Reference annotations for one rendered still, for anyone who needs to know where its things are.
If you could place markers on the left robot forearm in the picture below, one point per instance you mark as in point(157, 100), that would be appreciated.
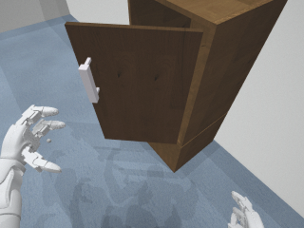
point(11, 179)

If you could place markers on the cupboard door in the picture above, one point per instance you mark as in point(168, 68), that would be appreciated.
point(144, 74)

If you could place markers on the robot right hand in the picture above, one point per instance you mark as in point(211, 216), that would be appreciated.
point(246, 215)

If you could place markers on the handle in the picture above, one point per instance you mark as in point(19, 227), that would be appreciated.
point(86, 75)

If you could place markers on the robot left hand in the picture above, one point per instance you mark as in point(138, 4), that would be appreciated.
point(18, 138)

